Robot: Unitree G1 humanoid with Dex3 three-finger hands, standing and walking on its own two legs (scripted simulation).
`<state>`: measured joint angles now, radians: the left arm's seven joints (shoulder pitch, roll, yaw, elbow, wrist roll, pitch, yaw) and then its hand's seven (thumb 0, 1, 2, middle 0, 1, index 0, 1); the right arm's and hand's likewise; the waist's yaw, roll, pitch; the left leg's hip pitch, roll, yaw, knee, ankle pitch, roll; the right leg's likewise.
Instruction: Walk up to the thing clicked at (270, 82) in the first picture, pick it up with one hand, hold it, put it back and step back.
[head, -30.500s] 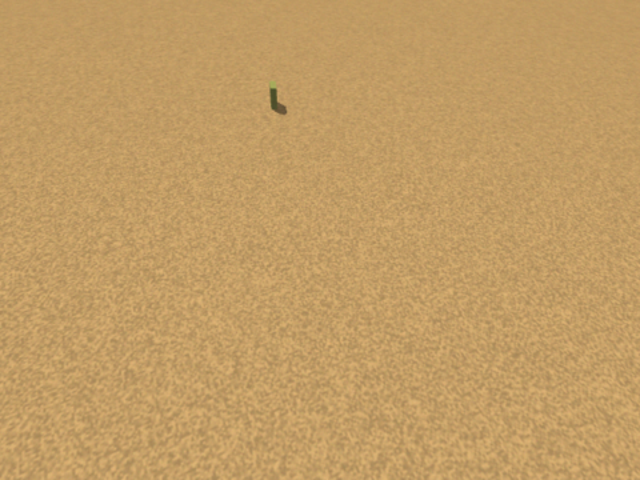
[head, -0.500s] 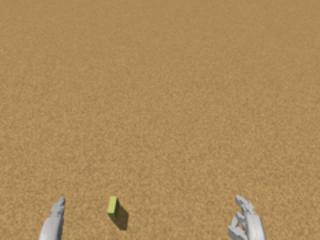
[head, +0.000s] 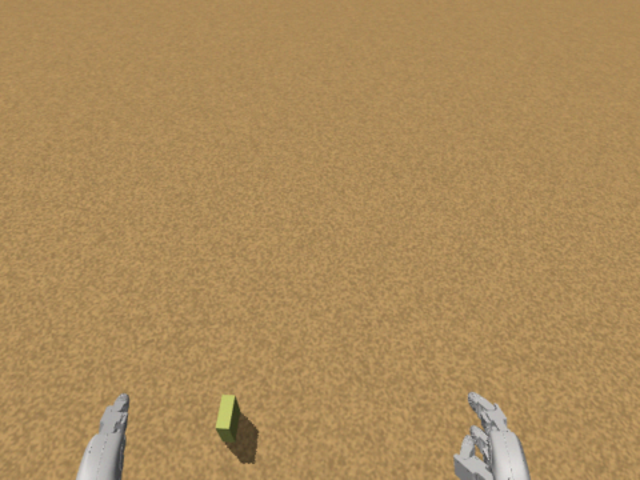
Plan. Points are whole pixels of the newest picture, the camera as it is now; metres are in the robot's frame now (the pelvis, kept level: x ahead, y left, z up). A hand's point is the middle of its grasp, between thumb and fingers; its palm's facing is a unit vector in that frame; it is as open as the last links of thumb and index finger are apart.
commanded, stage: stand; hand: left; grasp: from the side
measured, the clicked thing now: (228, 418) +0.40 +0.20 -0.66
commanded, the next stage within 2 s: none
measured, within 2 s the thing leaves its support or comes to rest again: neither
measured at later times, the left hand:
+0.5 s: hand out of the picture +0.14 +0.21 -0.09, palm faces -0.02 -0.95 -0.33, open 8.5 cm
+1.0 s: hand out of the picture +0.03 +0.25 -0.11, palm faces +0.01 -0.94 -0.34, open 7.4 cm
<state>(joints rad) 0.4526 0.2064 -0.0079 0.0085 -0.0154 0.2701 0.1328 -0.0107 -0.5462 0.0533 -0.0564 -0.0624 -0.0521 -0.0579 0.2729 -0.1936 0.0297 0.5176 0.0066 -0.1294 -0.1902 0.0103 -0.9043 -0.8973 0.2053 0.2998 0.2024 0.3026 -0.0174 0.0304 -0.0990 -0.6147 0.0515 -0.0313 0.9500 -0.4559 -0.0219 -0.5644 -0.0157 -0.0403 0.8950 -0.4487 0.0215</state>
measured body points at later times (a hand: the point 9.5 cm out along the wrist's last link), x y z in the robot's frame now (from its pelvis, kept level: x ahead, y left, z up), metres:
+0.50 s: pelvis -0.01 +0.00 +0.01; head +0.01 +0.01 +0.46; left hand +0.14 +0.25 -0.07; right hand +0.14 -0.26 -0.09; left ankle +0.01 +0.13 -0.69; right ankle +0.00 -0.14 -0.69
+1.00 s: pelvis -0.01 +0.00 +0.05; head -0.01 +0.00 +0.50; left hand +0.03 +0.30 -0.09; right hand +0.07 -0.27 -0.09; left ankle +0.01 +0.13 -0.69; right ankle +0.00 -0.14 -0.69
